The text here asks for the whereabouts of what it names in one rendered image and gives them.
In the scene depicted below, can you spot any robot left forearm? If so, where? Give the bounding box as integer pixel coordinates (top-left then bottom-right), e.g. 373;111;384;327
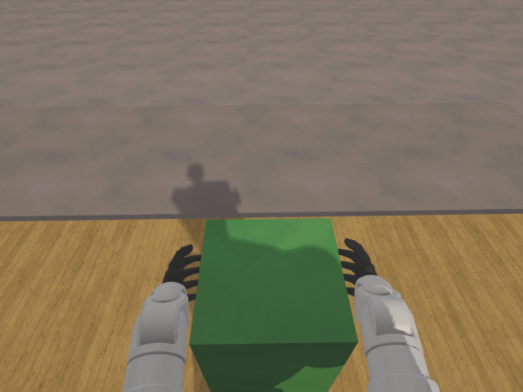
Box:
123;282;189;392

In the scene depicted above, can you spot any left robot hand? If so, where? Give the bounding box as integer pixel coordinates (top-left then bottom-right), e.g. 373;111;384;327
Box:
162;244;202;301

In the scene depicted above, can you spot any robot right forearm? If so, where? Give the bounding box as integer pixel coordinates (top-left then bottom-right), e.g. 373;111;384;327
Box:
355;275;440;392

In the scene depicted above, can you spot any carton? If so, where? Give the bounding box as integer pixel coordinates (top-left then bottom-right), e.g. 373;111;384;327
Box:
190;218;358;392

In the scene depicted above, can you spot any right robot hand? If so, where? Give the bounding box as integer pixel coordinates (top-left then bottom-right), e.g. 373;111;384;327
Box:
338;238;377;296

